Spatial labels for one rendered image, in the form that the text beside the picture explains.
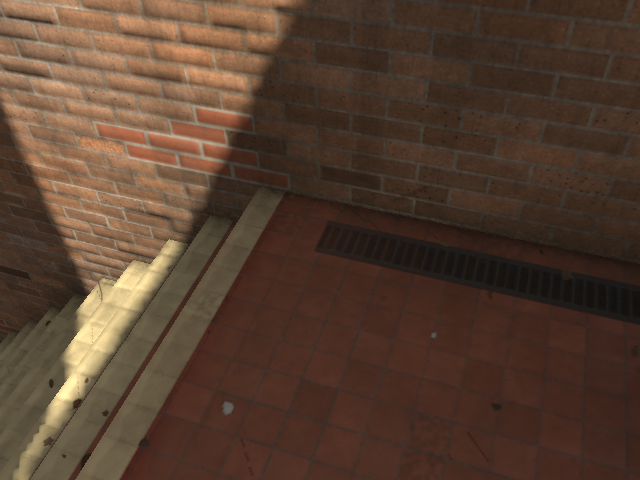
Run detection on stairs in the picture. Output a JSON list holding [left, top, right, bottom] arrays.
[[0, 215, 238, 480]]

